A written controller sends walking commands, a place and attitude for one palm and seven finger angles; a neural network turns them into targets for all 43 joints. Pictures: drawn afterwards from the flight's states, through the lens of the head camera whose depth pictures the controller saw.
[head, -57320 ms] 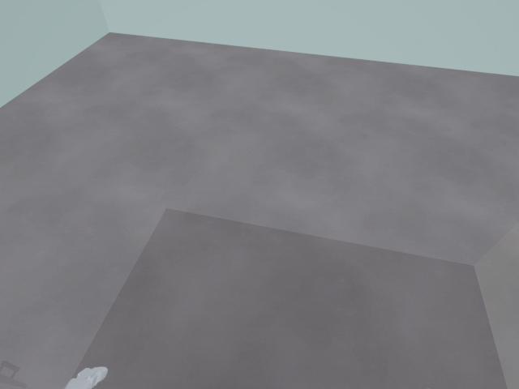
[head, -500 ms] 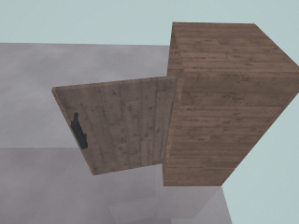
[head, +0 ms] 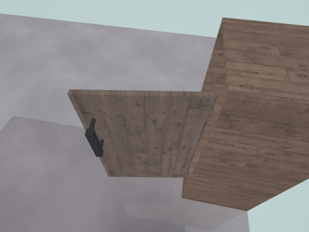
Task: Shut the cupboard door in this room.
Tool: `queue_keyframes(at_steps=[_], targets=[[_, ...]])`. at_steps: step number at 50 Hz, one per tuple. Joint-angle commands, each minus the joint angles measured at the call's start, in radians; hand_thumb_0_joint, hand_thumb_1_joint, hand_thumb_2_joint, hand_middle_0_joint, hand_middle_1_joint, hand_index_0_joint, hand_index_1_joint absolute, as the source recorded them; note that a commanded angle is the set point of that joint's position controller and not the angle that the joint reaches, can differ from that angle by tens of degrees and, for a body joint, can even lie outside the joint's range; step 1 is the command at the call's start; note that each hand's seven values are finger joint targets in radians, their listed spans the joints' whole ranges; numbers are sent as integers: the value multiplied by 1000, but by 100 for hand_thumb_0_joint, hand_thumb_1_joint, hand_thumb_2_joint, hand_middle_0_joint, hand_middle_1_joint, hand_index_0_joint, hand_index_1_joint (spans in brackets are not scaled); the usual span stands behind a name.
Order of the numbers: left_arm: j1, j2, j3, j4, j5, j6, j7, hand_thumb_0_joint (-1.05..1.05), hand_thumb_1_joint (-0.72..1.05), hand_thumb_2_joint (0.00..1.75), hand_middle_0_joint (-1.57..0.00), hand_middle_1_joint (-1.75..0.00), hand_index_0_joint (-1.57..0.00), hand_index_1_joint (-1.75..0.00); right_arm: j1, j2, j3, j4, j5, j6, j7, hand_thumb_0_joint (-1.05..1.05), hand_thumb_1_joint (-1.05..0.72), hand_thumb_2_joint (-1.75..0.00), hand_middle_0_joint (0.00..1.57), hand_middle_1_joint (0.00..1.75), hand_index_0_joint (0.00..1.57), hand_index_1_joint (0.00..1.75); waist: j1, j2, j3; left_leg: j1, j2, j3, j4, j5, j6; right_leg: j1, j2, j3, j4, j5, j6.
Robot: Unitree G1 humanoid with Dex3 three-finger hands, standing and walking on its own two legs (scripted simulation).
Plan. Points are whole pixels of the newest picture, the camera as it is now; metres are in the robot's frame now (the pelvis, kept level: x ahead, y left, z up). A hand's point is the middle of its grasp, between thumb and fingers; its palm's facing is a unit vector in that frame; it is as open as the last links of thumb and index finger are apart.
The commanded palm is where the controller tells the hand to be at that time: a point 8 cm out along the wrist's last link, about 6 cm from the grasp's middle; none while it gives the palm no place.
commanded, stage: come to a stop and stand still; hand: left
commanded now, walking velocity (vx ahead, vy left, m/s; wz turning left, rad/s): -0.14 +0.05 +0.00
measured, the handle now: (96, 138) +0.38 +0.21 -0.05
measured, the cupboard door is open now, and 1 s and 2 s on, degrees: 100 100 100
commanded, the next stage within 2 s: look again from close up in 1.46 s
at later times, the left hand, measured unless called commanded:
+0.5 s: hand out of the picture +0.01 +0.23 -0.18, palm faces +0.05 -0.98 -0.19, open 7.4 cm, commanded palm none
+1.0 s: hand out of the picture +0.05 +0.18 -0.16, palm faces -0.05 -0.98 -0.19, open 7.3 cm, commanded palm none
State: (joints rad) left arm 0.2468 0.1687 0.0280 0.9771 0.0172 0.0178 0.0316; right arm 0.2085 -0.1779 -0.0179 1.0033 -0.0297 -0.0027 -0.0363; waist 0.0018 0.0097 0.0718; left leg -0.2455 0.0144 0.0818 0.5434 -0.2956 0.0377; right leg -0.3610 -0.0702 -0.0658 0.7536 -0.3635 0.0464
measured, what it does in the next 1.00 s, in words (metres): steps on the spot: right foot, then left foot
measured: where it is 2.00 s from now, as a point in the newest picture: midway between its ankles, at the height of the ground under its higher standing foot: outside the picture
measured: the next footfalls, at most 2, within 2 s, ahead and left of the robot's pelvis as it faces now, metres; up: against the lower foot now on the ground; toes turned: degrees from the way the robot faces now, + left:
right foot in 0.04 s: +0.07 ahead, -0.15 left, +0.00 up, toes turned -5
left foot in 0.40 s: +0.00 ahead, +0.12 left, +0.00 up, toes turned +1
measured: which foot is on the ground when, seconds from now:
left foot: down 0.00-0.06, up 0.08-0.38, down 0.40-1.00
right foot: up 0.00-0.02, down 0.04-0.40, up 0.42-0.94, down 0.96-1.00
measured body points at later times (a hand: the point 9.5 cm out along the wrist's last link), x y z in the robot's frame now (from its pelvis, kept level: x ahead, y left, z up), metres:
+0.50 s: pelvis -0.03 +0.04 +0.00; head -0.01 +0.07 +0.45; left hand +0.01 +0.28 -0.17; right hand +0.03 -0.20 -0.14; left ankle -0.04 +0.11 -0.73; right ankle +0.00 -0.12 -0.70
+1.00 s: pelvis -0.04 +0.01 +0.00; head -0.02 +0.01 +0.45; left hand +0.06 +0.23 -0.15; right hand -0.13 -0.19 -0.16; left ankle -0.04 +0.11 -0.73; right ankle -0.06 -0.12 -0.74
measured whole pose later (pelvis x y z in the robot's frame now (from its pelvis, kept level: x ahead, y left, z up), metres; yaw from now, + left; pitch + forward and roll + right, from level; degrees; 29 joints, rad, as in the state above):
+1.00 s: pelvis -0.04 +0.01 +0.00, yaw -3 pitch +0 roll +0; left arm 0.16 0.15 0.03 1.03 0.01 0.01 0.04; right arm 0.39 -0.12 -0.01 1.17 -0.02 0.02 -0.03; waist -0.05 0.00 0.03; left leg -0.22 0.01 0.09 0.49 -0.27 0.02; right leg -0.19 -0.05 -0.02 0.46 -0.28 0.03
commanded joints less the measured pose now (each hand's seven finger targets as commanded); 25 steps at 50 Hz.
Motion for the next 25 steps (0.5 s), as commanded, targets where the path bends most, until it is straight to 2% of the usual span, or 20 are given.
queue_keyframes(at_steps=[1, 2, 3, 4, 5, 7, 9, 10, 12, 14, 15, 17, 18, 19, 20, 21, 22, 23, 24, 25], targets=[[185, 70, 9, -19, 4, -20, 6, 0, 90, 90, -20, -30, -20, -30, 17, -151, -52, -47, 15, 4, 0, 0, -90, -90, 20, 30, 20, 30, 30, 20, -105, 48, 164, -103, 7, 525, 34, 170, -8, 10, -285, 355, -8], [168, 119, 19, -30, 12, -28, 12, 0, 90, 90, -20, -30, -20, -30, 38, -112, -54, -55, 20, 11, 6, 0, -90, -90, 20, 30, 20, 30, 12, -130, -109, -26, 76, -51, 96, 306, -12, 212, -103, 145, -284, 651, -54], [145, 170, 25, -40, 13, -34, 13, 0, 90, 90, -20, -30, -20, -30, 63, -71, -49, -60, 25, 21, 11, 0, -90, -90, 20, 30, 20, 30, -4, -243, -115, -99, -15, -7, 181, -73, -42, 235, -251, 254, -314, 893, -139], [153, 196, 28, -48, 13, -35, 11, 0, 90, 90, -20, -30, -20, -30, 69, -63, -54, -62, 24, 32, 9, 0, -90, -90, 20, 30, 20, 30, 8, -215, -122, -119, -38, -37, 312, -289, -43, 240, -322, 265, -327, 1038, -214], [142, 187, 31, -51, 14, -34, 17, 0, 90, 90, -20, -30, -20, -30, 11, -43, -52, -66, 24, 44, 7, 0, -90, -90, 20, 30, 20, 30, 27, -204, -104, -147, -24, -78, 417, -340, -42, 221, -323, 283, -325, 1057, -248], [97, 175, 33, -59, 14, -32, 25, 0, 90, 90, -20, -30, -20, -30, -21, -64, -53, -67, 20, 52, 11, 0, -90, -90, 20, 30, 20, 30, 21, -213, -78, -219, -17, -105, 538, -303, -55, 232, -295, 268, -318, 1024, -260], [79, 191, 41, -71, 14, -26, 28, 0, 90, 90, -20, -30, -20, -30, -28, -78, -57, -67, 21, 54, 18, 0, -90, -90, 20, 30, 20, 30, 24, -173, -103, -242, -23, -97, 547, -272, -69, 280, -279, 228, -307, 984, -258], [70, 200, 46, -78, 16, -24, 29, 0, 90, 90, -20, -30, -20, -30, -37, -75, -56, -71, 21, 57, 21, 0, -90, -90, 20, 30, 20, 30, 25, -171, -111, -237, -20, -98, 539, -251, -74, 271, -274, 214, -311, 922, -251], [57, 209, 51, -87, 18, -19, 29, 0, 90, 90, -20, -30, -20, -30, -51, -75, -52, -82, 19, 59, 28, 0, -90, -90, 20, 30, 20, 30, 30, -177, -119, -205, -21, -89, 481, -217, -80, 237, -263, 212, -329, 785, -246], [34, 219, 56, -96, 22, -14, 24, 0, 90, 90, -20, -30, -20, -30, -44, -66, -51, -85, 23, 52, 32, 0, -90, -90, 20, 30, 20, 30, 28, -198, -124, -147, -16, -69, 358, -203, -77, 197, -252, 208, -345, 636, -239], [23, 218, 56, -99, 22, -11, 21, 0, 90, 90, -20, -30, -20, -30, -33, -65, -47, -86, 23, 46, 33, 0, -90, -90, 20, 30, 20, 30, 22, -204, -119, -112, -18, -53, 274, -182, -73, 174, -238, 210, -344, 564, -224], [-18, 215, 56, -107, 16, -4, 15, 0, 90, 90, -20, -30, -20, -30, 63, -58, -44, -59, 24, 32, 31, 0, -90, -90, 20, 30, 20, 30, -23, -215, -146, 50, -31, -17, 45, -33, -65, 95, -188, 174, -314, 370, -163], [-29, 191, 52, -104, 7, 1, 11, 0, 90, 90, -20, -30, -20, -30, 113, -71, -41, -39, 24, 22, 30, 0, -90, -90, 20, 30, 20, 30, -44, -156, -156, 165, -22, -28, -92, 67, -58, 32, -143, 145, -269, 229, -118], [-7, 138, 38, -108, -1, 6, 6, 0, 90, 90, -20, -30, -20, -30, 124, -129, -51, -36, 19, 11, 28, 0, -90, -90, 20, 30, 20, 30, -45, 38, -159, 223, 90, -182, -189, 22, -29, -69, -56, 85, -156, 27, -63], [-3, 70, 26, -119, -7, 11, 4, 0, 90, 90, -20, -30, -20, -30, 90, -205, -63, -55, 6, 6, 25, 0, -90, -90, 20, 30, 20, 30, -42, 308, -76, 99, 282, -432, -330, -70, 47, -154, 40, 6, -23, -193, -2], [-41, 89, 26, -117, -2, 15, 4, 0, 90, 90, -20, -30, -20, -30, 33, -209, -55, -69, -4, 11, 26, 0, -90, -90, 20, 30, 20, 30, -38, 232, -7, -88, 337, -483, -388, -188, 128, -77, 14, 79, 59, -173, -11], [-47, 90, 27, -96, 4, 16, -2, 0, 90, 90, -20, -30, -20, -30, -7, -165, -38, -67, -9, 3, 18, 0, -90, -90, 20, 30, 20, 30, -19, 200, 24, -130, 293, -443, -427, -223, 127, -43, 6, 97, 107, -108, -16], [-20, 90, 31, -68, 10, 17, -9, 0, 90, 90, -20, -30, -20, -30, -11, -149, -34, -57, -9, -3, 11, 0, -90, -90, 20, 30, 20, 30, -4, 168, 25, -87, 255, -405, -405, -180, 104, -59, 16, 93, 161, -55, -19], [5, 89, 28, -53, 11, 12, -18, 0, 90, 90, -20, -30, -20, -30, 7, -147, -32, -52, -6, -7, 6, 0, -90, -90, 20, 30, 20, 30, -2, 123, 16, -24, 256, -394, -381, -113, 103, -109, 25, 92, 201, -36, -22], [11, 86, 29, -37, 11, 11, -22, 0, 90, 90, -20, -30, -20, -30, 28, -138, -29, -40, -3, -11, 2, 0, -90, -90, 20, 30, 20, 30, -7, 98, 26, 20, 251, -356, -379, -63, 97, -141, 20, 101, 228, -2, -19]])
